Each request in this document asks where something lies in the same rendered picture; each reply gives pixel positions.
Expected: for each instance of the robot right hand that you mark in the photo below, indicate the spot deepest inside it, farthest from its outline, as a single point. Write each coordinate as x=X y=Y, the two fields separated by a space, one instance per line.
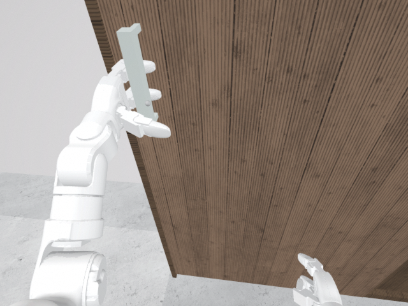
x=317 y=291

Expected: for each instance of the robot left hand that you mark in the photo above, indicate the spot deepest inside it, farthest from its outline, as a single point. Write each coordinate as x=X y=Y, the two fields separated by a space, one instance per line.
x=110 y=97

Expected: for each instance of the robot left forearm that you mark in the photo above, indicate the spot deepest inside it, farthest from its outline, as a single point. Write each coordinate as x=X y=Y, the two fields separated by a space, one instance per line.
x=80 y=183

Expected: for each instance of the wardrobe door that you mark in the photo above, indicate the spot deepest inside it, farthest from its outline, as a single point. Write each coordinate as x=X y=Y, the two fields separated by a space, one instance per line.
x=396 y=281
x=289 y=134

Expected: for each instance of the handle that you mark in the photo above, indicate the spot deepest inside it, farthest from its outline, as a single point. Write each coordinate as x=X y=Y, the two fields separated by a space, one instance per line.
x=132 y=56

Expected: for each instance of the left robot upper arm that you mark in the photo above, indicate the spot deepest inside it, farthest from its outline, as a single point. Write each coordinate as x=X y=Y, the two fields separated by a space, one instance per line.
x=69 y=278

